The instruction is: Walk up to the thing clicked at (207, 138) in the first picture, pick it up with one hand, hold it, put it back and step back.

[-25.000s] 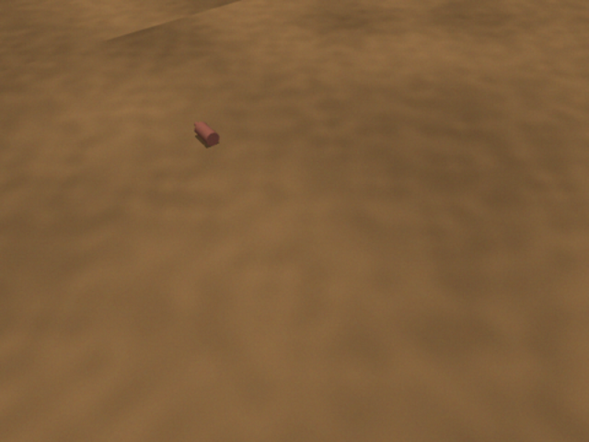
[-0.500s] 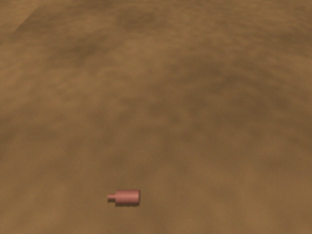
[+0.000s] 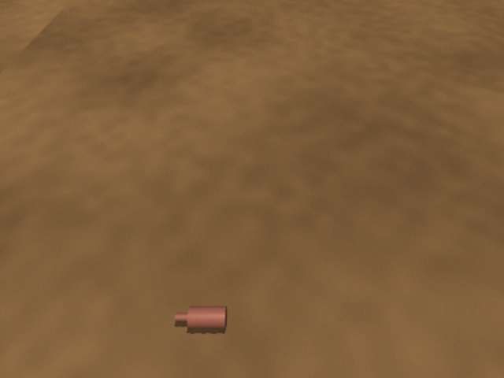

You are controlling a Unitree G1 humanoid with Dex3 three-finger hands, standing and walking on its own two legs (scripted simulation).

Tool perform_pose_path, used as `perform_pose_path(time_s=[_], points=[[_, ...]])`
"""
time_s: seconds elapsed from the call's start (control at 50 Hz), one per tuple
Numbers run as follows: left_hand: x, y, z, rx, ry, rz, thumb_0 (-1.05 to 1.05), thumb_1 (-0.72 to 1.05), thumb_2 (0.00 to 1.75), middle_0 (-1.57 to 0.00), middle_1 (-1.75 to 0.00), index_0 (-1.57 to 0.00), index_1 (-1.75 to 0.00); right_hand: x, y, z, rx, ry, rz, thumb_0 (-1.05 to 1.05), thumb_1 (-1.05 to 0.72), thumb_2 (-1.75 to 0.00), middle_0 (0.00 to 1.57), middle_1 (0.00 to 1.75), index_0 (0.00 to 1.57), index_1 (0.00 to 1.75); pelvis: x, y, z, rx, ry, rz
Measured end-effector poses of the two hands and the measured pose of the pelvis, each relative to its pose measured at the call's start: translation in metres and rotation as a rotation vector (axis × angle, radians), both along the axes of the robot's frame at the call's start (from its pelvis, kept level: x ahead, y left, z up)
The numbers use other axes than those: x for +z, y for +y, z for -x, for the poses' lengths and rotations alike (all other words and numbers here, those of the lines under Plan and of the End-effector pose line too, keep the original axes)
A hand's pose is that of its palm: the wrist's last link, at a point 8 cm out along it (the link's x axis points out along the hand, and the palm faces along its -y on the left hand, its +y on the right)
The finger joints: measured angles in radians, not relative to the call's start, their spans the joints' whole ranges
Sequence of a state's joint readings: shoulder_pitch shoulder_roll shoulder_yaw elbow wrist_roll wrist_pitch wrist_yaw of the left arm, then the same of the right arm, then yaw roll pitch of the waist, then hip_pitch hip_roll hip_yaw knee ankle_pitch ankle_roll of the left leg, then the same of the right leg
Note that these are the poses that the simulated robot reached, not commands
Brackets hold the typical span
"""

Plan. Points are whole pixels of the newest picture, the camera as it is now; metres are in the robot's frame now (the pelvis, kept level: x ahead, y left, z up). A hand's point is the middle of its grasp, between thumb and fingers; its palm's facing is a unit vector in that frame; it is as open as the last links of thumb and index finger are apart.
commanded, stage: stand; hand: left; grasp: from above
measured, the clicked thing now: (200, 317) +0.49 +0.24 -0.74
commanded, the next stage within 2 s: rise first in 0.68 s
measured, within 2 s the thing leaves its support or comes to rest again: neither
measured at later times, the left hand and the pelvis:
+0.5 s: hand out of the picture +0.06 +0.25 -0.16, palm faces -0.02 -0.94 -0.34, open 7.4 cm; pelvis +0.00 +0.00 +0.00, yaw +0 degrees
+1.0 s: hand out of the picture +0.14 +0.25 -0.17, palm faces +0.02 -0.94 -0.33, open 8.7 cm; pelvis -0.02 -0.01 -0.02, yaw -1 degrees
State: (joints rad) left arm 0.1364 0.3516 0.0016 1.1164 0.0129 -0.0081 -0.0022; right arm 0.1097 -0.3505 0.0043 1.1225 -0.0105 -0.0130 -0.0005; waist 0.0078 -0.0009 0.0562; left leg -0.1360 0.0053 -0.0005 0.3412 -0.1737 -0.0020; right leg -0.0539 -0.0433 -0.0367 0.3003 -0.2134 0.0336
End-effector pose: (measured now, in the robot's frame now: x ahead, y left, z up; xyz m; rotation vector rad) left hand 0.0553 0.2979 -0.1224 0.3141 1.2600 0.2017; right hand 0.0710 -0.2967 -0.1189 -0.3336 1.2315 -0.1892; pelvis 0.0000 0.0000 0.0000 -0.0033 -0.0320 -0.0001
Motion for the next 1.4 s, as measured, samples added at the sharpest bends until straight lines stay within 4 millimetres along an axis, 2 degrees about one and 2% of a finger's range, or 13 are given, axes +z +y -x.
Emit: perform_pose_path(time_s=[0.22,0.8,0.84,0.98,1.06,1.14,1.24,1.4], points=[[0.001,0.000,-0.003,-0.005,-0.012,0.000,0.01,0.90,0.90,-0.21,-0.30,-0.20,-0.30,0.001,0.000,-0.001,0.000,-0.010,0.000,0.00,-0.90,-0.90,0.21,0.30,0.20,0.30,0.000,0.000,0.000,-0.001,-0.002,0.000],[0.001,-0.002,0.004,0.001,0.004,-0.002,0.01,0.90,0.90,-0.21,-0.30,-0.20,-0.31,-0.001,-0.002,0.005,-0.001,0.011,-0.004,0.00,-0.90,-0.90,0.21,0.30,0.20,0.30,0.000,-0.003,0.002,0.005,0.002,0.000],[0.001,-0.004,-0.005,0.019,-0.045,0.000,0.01,0.88,0.90,-0.20,-0.33,-0.20,-0.33,0.000,0.000,0.000,-0.010,-0.039,-0.004,0.01,-0.91,-0.90,0.21,0.30,0.20,0.30,-0.002,-0.003,0.004,0.004,0.026,0.000],[-0.011,-0.007,-0.071,-0.004,-0.149,0.013,0.01,0.61,0.93,-0.16,-0.60,-0.16,-0.59,-0.007,0.021,-0.007,-0.023,-0.141,-0.036,0.01,-0.92,-0.90,0.20,0.30,0.20,0.30,-0.014,-0.006,0.017,-0.005,0.118,0.005],[-0.013,-0.005,-0.093,-0.049,-0.164,-0.002,0.01,0.38,0.94,-0.12,-0.79,-0.13,-0.77,-0.010,0.029,-0.002,-0.057,-0.163,-0.053,0.01,-0.93,-0.90,0.20,0.30,0.20,0.30,-0.021,-0.006,0.015,-0.020,0.153,0.006],[-0.015,-0.006,-0.095,-0.078,-0.116,-0.023,0.01,0.11,0.95,-0.08,-0.92,-0.10,-0.90,-0.013,0.033,-0.003,-0.072,-0.186,-0.068,0.01,-0.92,-0.90,0.21,0.30,0.20,0.30,-0.026,-0.002,0.010,-0.025,0.172,0.010],[-0.029,-0.004,-0.086,-0.081,-0.056,-0.045,0.00,-0.21,0.97,-0.07,-1.01,-0.08,-1.00,-0.019,0.036,-0.016,-0.055,-0.244,-0.068,0.01,-0.90,-0.90,0.21,0.30,0.20,0.30,-0.037,0.001,0.008,-0.029,0.210,0.013],[-0.049,-0.001,-0.081,-0.093,-0.099,-0.067,0.00,-0.45,0.99,-0.07,-1.05,-0.07,-1.05,-0.034,0.037,-0.044,0.000,-0.322,-0.042,0.01,-0.87,-0.89,0.21,0.30,0.20,0.30,-0.063,0.002,0.008,-0.025,0.272,0.021]])
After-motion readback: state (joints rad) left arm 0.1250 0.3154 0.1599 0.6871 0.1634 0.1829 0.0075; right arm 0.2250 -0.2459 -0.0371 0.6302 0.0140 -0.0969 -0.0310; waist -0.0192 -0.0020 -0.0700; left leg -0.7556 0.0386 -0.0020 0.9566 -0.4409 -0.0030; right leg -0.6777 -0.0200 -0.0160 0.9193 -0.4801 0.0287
